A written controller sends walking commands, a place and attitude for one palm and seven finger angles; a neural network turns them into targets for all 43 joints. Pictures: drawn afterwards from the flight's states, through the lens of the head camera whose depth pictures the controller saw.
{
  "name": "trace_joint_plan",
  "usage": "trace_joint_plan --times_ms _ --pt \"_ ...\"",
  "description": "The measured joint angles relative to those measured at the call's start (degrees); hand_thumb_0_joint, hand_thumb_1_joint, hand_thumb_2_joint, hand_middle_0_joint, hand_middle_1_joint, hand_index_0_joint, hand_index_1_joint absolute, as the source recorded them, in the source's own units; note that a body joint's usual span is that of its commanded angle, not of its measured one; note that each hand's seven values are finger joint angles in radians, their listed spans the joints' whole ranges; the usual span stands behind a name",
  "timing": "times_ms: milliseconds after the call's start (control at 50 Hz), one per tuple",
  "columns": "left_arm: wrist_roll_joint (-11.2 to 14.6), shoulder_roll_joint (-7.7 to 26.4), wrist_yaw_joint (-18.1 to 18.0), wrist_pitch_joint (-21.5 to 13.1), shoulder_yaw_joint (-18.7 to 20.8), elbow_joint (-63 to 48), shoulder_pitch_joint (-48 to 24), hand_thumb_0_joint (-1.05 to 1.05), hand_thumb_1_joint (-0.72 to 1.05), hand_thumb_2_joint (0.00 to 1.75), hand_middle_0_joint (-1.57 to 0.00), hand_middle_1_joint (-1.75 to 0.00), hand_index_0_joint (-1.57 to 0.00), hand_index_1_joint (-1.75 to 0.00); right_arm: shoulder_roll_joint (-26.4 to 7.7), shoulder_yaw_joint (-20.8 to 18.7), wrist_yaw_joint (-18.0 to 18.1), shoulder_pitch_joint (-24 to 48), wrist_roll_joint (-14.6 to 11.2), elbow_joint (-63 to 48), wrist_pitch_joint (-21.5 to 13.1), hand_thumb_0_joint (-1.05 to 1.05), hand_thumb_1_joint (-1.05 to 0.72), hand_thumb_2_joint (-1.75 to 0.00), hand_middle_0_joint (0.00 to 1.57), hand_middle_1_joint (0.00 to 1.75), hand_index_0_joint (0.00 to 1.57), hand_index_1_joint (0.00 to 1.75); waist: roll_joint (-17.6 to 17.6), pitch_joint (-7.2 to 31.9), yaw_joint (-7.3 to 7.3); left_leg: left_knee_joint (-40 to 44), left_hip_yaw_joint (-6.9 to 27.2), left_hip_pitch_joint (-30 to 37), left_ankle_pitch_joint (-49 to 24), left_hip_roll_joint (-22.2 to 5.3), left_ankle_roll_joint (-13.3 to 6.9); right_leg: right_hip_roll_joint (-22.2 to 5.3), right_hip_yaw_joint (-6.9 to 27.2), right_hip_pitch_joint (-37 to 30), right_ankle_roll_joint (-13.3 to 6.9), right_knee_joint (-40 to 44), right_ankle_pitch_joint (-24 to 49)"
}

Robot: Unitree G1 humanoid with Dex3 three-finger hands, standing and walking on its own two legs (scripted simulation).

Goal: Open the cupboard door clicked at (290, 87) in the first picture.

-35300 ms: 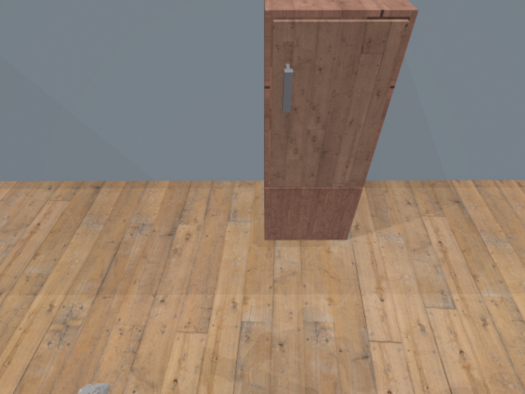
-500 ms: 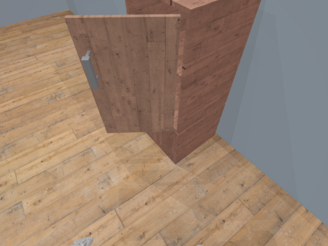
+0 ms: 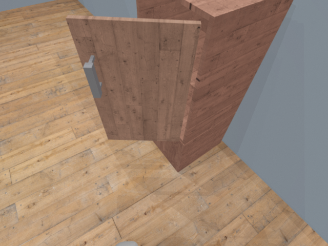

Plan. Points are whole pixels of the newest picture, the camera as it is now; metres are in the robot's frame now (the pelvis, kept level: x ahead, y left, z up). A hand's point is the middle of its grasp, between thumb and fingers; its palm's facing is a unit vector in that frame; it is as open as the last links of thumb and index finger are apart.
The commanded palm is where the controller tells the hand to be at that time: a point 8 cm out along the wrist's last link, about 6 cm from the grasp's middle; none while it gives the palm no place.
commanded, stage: come to a stop and stand still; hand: left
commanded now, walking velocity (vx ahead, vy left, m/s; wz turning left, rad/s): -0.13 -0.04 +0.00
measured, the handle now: (95, 76) +0.57 +0.28 +0.04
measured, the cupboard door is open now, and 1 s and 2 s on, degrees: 54 54 54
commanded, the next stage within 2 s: look again from close up in 0.96 s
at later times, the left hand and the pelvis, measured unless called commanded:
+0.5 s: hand out of the picture +0.00 +0.17 -0.17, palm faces +0.06 -0.98 -0.21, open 7.3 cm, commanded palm none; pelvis -0.03 -0.01 +0.01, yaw +1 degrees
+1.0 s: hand out of the picture -0.01 +0.20 -0.16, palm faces -0.03 -0.97 -0.26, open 7.3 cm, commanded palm none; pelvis -0.03 +0.01 +0.01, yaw -2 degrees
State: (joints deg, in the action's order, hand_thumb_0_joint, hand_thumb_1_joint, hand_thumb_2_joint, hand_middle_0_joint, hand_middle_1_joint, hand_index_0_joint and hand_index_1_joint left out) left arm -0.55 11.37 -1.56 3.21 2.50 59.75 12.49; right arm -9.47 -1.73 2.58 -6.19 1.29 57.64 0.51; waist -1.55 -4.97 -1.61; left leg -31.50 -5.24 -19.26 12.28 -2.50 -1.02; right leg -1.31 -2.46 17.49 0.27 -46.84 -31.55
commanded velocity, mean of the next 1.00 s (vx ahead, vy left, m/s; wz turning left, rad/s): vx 0.02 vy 0.04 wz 0.00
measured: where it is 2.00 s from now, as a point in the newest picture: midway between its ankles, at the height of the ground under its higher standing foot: outside the picture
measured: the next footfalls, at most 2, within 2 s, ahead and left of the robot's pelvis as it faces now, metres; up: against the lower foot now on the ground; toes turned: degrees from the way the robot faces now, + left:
right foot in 0.12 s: +0.01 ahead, -0.13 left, +0.00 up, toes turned -2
left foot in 0.44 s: -0.02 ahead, +0.09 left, +0.00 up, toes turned +2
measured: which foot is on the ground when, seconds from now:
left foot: down 0.00-0.12, up 0.14-0.42, down 0.44-1.00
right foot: up 0.00-0.10, down 0.12-1.00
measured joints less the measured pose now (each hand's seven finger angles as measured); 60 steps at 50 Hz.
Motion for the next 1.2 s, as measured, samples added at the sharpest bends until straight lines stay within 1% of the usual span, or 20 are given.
trace_joint_plan --times_ms 60,80,120,140,180,220,260,300,360,380,420,440,480,540,580,640,720,940,1100,1200 --pt "-0.1 0.0 0.2 0.1 0.3 -1.2 -0.6 0.0 0.92 0.9 -0.2 -0.29 -0.2 -0.3 -0.8 -0.4 0.1 1.4 0.1 -1.0 0.5 0.0 -0.91 -0.9 0.2 0.3 0.2 0.3 1.8 -0.9 0.16 0.8 0.3 -0.4 -1.2 -1.0 0.6 1.0 0.3 1.0 -0.1 -0.2 1.0" --pt "-0.1 0.0 0.3 0.0 0.4 -1.6 -0.6 0.0 0.91 0.9 -0.2 -0.29 -0.2 -0.3 -1.2 -0.5 0.1 1.5 0.1 -1.2 0.7 0.0 -0.91 -0.9 0.2 0.3 0.2 0.3 2.4 -0.8 0.13 0.8 0.4 -0.6 -1.4 -1.2 0.9 1.0 0.1 0.3 -0.2 2.2 3.2" --pt "-0.5 0.5 0.4 -0.6 0.5 -2.8 0.2 0.0 0.91 0.9 -0.2 -0.29 -0.2 -0.3 -1.7 -0.8 -0.1 1.1 -0.3 -1.4 1.3 0.0 -0.91 -0.9 0.2 0.3 0.2 0.3 2.4 0.1 -0.06 -0.7 0.4 -1.6 -1.1 -1.2 1.8 0.4 0.6 -2.6 -0.4 11.5 12.2" --pt "-0.8 0.8 0.3 -1.0 0.6 -3.0 0.6 0.0 0.91 0.9 -0.2 -0.29 -0.2 -0.3 -1.8 -1.1 -0.4 0.8 -0.6 -1.3 1.7 0.0 -0.91 -0.9 0.2 0.3 0.2 0.3 2.1 0.5 -0.21 -2.6 0.5 -2.4 1.1 -1.0 2.0 0.3 0.9 -3.1 -0.7 13.1 12.4" --pt "-1.2 0.4 0.2 -1.2 0.0 -2.5 0.7 0.0 0.91 0.9 -0.2 -0.29 -0.2 -0.3 -2.7 -1.7 -1.0 0.0 -0.8 -0.7 2.8 0.0 -0.91 -0.9 0.2 0.3 0.2 0.3 3.1 1.1 0.11 -8.9 3.5 -3.9 9.9 0.1 1.9 0.7 0.0 -3.3 -1.6 12.6 11.8" --pt "-1.2 -0.2 0.2 -1.5 -0.5 -2.2 1.3 0.0 0.91 0.9 -0.19 -0.29 -0.2 -0.3 -3.2 -2.0 -1.6 -1.2 -0.7 0.3 3.5 0.0 -0.91 -0.9 0.2 0.29 0.2 0.3 3.2 2.3 0.22 -14.8 4.9 -4.5 12.1 1.3 1.7 0.8 -0.4 -4.1 -2.0 14.5 12.4" --pt "-1.1 -0.8 0.2 -2.1 -0.9 -1.8 1.9 0.0 0.91 0.9 -0.2 -0.29 -0.2 -0.3 -3.3 -1.9 -1.9 -2.2 -0.7 1.1 3.4 0.0 -0.91 -0.9 0.2 0.29 0.2 0.3 2.9 3.1 0.22 -17.0 5.0 -3.4 11.7 2.0 1.9 0.8 -0.1 -4.9 -2.1 17.0 14.0" --pt "-1.1 -1.3 0.4 -2.7 -1.2 -1.6 2.1 0.0 0.91 0.9 -0.2 -0.29 -0.2 -0.3 -3.2 -1.7 -2.1 -3.2 -0.8 1.7 2.9 0.0 -0.91 -0.9 0.2 0.29 0.2 0.3 2.3 3.4 0.24 -15.1 4.7 -1.0 11.8 2.4 2.2 0.8 0.2 -5.4 -2.2 19.0 15.3" --pt "-1.0 -2.0 0.5 -3.5 -1.5 -1.2 2.0 0.0 0.91 0.9 -0.2 -0.29 -0.2 -0.3 -2.9 -1.3 -2.0 -4.7 -0.9 2.4 2.2 0.0 -0.91 -0.9 0.19 0.29 0.2 0.3 1.5 3.3 0.12 -7.8 4.1 3.6 12.1 2.9 2.8 0.6 0.4 -5.9 -2.0 20.9 16.5" --pt "-1.0 -2.0 0.3 -3.6 -1.4 -0.9 1.8 0.01 0.91 0.9 -0.2 -0.29 -0.21 -0.3 -2.8 -1.2 -1.9 -5.1 -1.0 2.7 2.0 0.0 -0.91 -0.9 0.19 0.29 0.2 0.3 1.2 3.2 0.1 -4.5 4.0 5.2 11.0 3.0 2.8 0.5 0.4 -5.9 -1.8 21.0 16.7" --pt "-0.6 -1.8 0.3 -3.6 -1.3 -0.4 1.5 0.01 0.92 0.9 -0.2 -0.3 -0.21 -0.3 -2.5 -0.7 -1.7 -6.0 -1.0 3.2 1.3 0.0 -0.91 -0.9 0.19 0.29 0.2 0.3 1.1 3.1 0.25 3.0 4.1 8.7 5.0 2.8 2.6 0.6 -0.1 -5.6 -1.4 20.3 16.4" --pt "-0.4 -1.7 0.3 -3.5 -1.3 -0.2 1.3 0.01 0.92 0.9 -0.2 -0.3 -0.21 -0.3 -2.5 -0.6 -1.6 -6.5 -1.0 3.4 0.8 0.0 -0.91 -0.9 0.19 0.29 0.2 0.3 1.6 3.1 0.41 5.5 4.5 9.9 3.2 2.3 1.6 1.0 -0.6 -5.3 -1.1 19.6 16.1" --pt "-0.3 -1.4 -0.3 -3.6 -1.3 0.7 0.6 0.01 0.92 0.9 -0.2 -0.3 -0.21 -0.3 -1.9 -0.2 -1.4 -6.8 -0.8 3.9 0.6 0.0 -0.91 -0.9 0.19 0.29 0.2 0.3 1.1 2.6 0.3 4.4 4.6 9.5 4.9 2.5 0.3 0.8 -0.8 -5.3 -0.6 19.1 15.9" --pt "-0.6 -1.5 -1.1 -4.1 -1.9 0.3 1.7 0.01 0.92 0.9 -0.2 -0.29 -0.21 -0.3 -1.6 0.3 -1.5 -7.8 -0.3 1.2 0.2 0.0 -0.91 -0.9 0.19 0.29 0.2 0.3 1.4 2.6 0.63 0.7 3.3 7.8 7.1 2.8 -0.5 0.5 0.5 -3.8 -0.1 17.1 15.7" --pt "-0.8 -1.6 -0.8 -3.3 -2.3 0.5 2.0 0.01 0.91 0.9 -0.2 -0.29 -0.21 -0.3 -1.5 0.7 -1.4 -8.9 -0.1 -0.4 -0.6 0.0 -0.91 -0.9 0.19 0.29 0.2 0.3 2.2 2.7 1.22 -0.3 2.8 7.4 7.5 3.7 -1.3 -0.3 1.0 -2.8 -0.5 15.0 14.6" --pt "-0.9 -1.7 -0.5 -2.6 -2.5 0.9 2.0 0.01 0.91 0.9 -0.2 -0.29 -0.21 -0.3 -1.1 1.3 -0.7 -10.3 -0.1 -1.3 -1.1 0.0 -0.92 -0.9 0.19 0.29 0.2 0.3 3.7 2.8 1.29 -0.4 2.0 7.7 7.5 4.8 -2.2 -1.2 2.0 -2.3 -1.0 13.5 13.8" --pt "-0.7 -1.5 -0.2 -2.6 -2.4 1.1 2.4 0.01 0.91 0.9 -0.2 -0.29 -0.2 -0.3 -1.6 1.7 -0.5 -11.1 -0.2 -0.3 -1.0 0.01 -0.94 -0.9 0.2 0.29 0.2 0.3 5.2 3.3 1.01 0.9 1.1 8.6 6.9 5.5 -2.8 -1.9 3.1 -2.5 0.6 13.9 14.4" --pt "-0.5 -1.4 0.2 -3.0 -2.7 1.9 2.0 0.0 0.91 0.9 -0.2 -0.29 -0.2 -0.3 -1.5 2.4 -1.0 -10.9 -0.3 2.3 -2.2 0.01 -0.92 -0.9 0.2 0.29 0.2 0.3 4.6 3.0 1.25 5.2 0.3 9.3 4.6 5.6 -2.3 -1.8 3.9 -2.0 1.5 16.1 15.9" --pt "-0.4 -2.4 0.2 -3.4 -3.1 2.7 1.0 0.0 0.91 0.9 -0.2 -0.29 -0.2 -0.3 -1.9 2.2 -0.6 -9.5 -0.5 4.0 -2.5 0.0 -0.91 -0.9 0.2 0.29 0.2 0.3 3.2 2.7 1.25 5.6 0.9 10.4 5.0 4.5 -1.1 -0.8 3.2 -3.0 0.5 16.2 15.3" --pt "-0.5 -2.0 0.2 -3.5 -3.0 3.0 0.3 0.01 0.92 0.9 -0.2 -0.29 -0.21 -0.3 -2.0 2.1 -0.5 -8.3 -0.5 4.4 -2.5 0.0 -0.91 -0.9 0.2 0.29 0.2 0.3 2.5 2.8 1.31 5.6 1.3 10.9 5.3 3.5 -0.2 0.1 2.7 -3.7 -0.3 16.5 15.0"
